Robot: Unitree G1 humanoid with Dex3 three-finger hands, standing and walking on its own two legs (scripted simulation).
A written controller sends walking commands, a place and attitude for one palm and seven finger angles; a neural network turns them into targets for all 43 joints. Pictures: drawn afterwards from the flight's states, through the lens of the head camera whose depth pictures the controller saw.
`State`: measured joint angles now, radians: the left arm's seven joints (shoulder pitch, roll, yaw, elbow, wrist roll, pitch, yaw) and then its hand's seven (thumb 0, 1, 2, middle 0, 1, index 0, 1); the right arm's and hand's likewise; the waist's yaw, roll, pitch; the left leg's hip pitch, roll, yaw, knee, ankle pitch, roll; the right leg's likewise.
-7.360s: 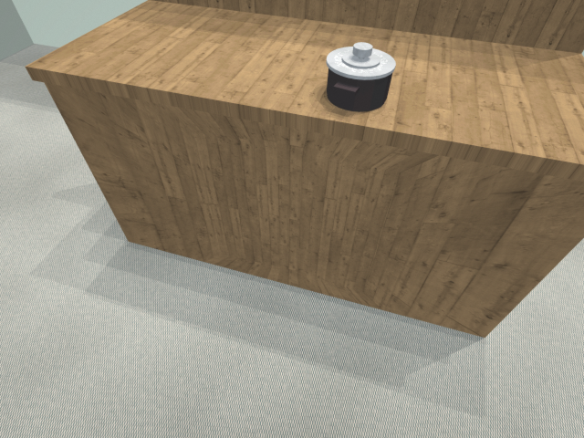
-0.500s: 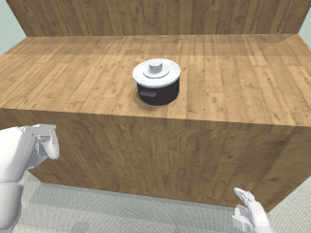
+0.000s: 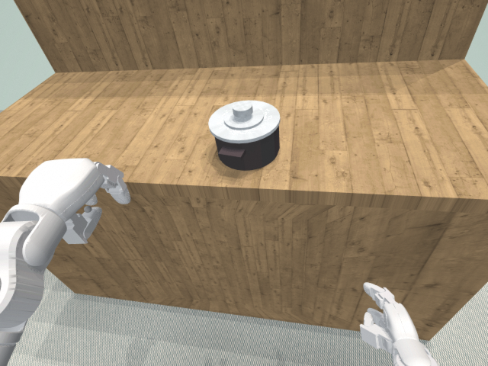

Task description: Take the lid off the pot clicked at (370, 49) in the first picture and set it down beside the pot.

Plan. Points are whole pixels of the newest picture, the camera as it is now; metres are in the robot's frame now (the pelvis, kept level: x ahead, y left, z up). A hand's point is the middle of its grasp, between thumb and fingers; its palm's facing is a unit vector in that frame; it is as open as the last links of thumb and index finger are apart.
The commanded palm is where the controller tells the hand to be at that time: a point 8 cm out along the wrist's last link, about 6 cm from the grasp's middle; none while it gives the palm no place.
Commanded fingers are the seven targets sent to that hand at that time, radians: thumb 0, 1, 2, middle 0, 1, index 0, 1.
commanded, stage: reach forward and open the fingers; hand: left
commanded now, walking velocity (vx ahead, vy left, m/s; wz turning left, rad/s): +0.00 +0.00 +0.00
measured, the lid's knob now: (242, 109) +0.59 +0.09 +0.14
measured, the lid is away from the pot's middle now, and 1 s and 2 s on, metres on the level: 0.00 0.00 0.00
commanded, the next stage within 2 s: move the open hand above the knob in 0.38 s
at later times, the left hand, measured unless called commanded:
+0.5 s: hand (96, 175) +0.30 +0.26 +0.21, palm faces -0.04 -0.02 -1.00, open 9.8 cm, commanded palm +0.27 +0.25 +0.27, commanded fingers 0.00 -0.37 1.68 -0.88 -0.08 -0.88 -0.08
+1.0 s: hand (162, 138) +0.38 +0.18 +0.21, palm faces -0.05 +0.00 -1.00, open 9.9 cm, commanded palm +0.35 +0.18 +0.27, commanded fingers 0.00 -0.37 1.68 -0.88 -0.08 -0.88 -0.08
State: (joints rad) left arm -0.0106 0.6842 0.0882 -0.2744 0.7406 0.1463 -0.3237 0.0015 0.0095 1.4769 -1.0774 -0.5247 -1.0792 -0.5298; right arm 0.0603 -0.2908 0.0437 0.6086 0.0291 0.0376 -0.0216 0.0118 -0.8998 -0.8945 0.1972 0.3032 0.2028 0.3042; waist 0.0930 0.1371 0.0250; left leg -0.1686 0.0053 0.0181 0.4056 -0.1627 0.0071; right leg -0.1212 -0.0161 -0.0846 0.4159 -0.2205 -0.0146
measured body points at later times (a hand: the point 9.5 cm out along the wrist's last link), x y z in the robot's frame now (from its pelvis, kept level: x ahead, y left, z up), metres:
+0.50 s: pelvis -0.02 +0.02 +0.00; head -0.02 -0.04 +0.45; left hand +0.30 +0.26 +0.26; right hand +0.20 -0.20 -0.10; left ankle +0.04 +0.12 -0.74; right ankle +0.01 -0.11 -0.74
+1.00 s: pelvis +0.00 +0.01 +0.00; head +0.00 -0.04 +0.45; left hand +0.38 +0.18 +0.27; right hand +0.21 -0.20 -0.11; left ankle +0.04 +0.12 -0.74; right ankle +0.01 -0.11 -0.74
